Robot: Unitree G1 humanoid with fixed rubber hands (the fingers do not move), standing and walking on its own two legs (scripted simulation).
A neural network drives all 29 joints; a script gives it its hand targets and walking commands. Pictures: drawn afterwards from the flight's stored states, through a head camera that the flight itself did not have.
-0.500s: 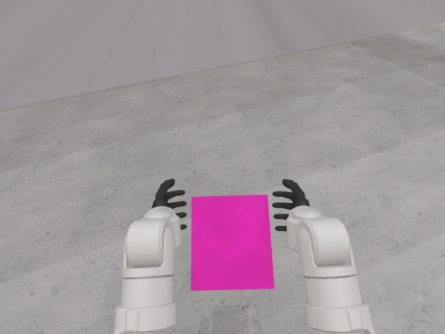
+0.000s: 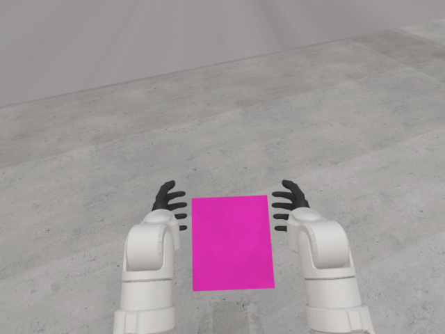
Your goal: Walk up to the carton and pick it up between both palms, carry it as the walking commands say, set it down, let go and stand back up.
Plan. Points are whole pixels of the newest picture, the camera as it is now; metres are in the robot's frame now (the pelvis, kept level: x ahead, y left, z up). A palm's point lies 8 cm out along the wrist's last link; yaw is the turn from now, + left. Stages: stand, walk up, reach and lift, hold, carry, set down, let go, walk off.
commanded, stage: carry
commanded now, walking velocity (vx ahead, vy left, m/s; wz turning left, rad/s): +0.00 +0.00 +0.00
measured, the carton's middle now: (230, 240) +0.34 +0.00 -0.04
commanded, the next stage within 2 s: hold in 0.12 s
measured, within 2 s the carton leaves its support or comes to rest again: neither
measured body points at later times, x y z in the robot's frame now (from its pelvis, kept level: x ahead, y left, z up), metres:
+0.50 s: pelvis -0.02 +0.04 +0.01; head -0.07 +0.05 +0.45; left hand +0.30 +0.14 +0.04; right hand +0.27 -0.10 +0.03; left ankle +0.07 +0.16 -0.73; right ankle -0.02 -0.08 -0.73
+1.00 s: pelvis -0.06 +0.07 -0.02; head +0.00 +0.06 +0.42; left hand +0.31 +0.13 -0.04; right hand +0.28 -0.11 -0.04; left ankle +0.07 +0.16 -0.73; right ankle -0.02 -0.07 -0.73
